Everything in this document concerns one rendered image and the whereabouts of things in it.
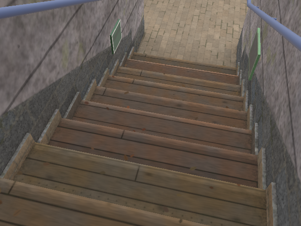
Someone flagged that stairs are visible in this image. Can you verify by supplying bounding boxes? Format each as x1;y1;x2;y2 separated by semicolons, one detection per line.
0;52;267;226

